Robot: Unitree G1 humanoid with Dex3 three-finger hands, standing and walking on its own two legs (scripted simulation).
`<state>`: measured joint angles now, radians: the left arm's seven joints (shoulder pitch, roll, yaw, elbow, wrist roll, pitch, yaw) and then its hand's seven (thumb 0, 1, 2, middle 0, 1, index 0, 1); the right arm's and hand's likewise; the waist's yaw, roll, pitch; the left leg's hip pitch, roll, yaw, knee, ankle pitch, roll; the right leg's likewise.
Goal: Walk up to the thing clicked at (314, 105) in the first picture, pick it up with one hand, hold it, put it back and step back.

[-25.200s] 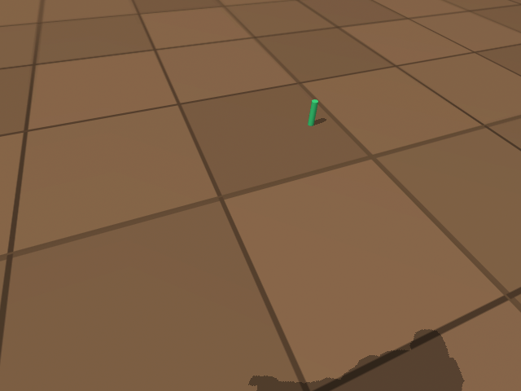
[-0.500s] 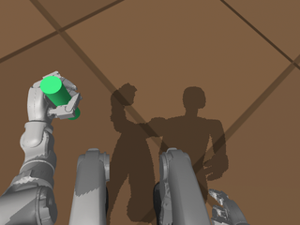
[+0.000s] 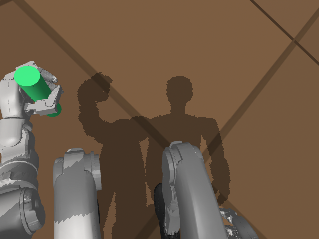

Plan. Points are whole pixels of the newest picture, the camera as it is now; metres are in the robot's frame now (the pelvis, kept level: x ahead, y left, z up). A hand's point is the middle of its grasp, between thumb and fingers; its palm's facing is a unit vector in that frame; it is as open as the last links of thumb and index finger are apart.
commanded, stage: crouch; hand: left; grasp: from the side
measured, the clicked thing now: (42, 95) +0.45 +0.23 -0.07
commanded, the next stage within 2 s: lower in 0.32 s
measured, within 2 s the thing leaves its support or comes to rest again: neither
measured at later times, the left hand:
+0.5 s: hand (51, 99) +0.46 +0.22 -0.11, palm faces +0.07 -1.00 -0.01, open 5.3 cm
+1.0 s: hand (59, 106) +0.47 +0.22 -0.17, palm faces +0.07 -1.00 -0.01, open 5.3 cm
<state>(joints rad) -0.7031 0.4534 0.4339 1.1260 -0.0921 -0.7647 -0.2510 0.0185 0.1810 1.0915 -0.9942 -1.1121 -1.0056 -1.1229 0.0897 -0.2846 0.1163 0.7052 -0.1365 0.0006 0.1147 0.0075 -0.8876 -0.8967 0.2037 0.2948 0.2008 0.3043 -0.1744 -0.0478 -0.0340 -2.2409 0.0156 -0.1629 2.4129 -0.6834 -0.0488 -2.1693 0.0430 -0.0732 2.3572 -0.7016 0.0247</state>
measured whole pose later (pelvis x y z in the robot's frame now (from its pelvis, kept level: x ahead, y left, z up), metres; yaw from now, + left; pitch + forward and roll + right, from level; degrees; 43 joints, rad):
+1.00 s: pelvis -0.01 +0.01 -0.04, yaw -7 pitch +19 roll -13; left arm -0.69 0.71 0.44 1.30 -0.10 -0.93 -0.16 0.02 0.18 1.10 -1.00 -1.11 -1.01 -1.11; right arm -0.08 -0.35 0.37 0.63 -0.27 0.03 0.14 0.00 -0.90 -0.90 0.21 0.29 0.20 0.30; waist -0.27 -0.18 0.20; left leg -2.25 0.01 -0.31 2.60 -0.71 -0.05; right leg -2.13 0.09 -0.18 2.43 -0.68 0.06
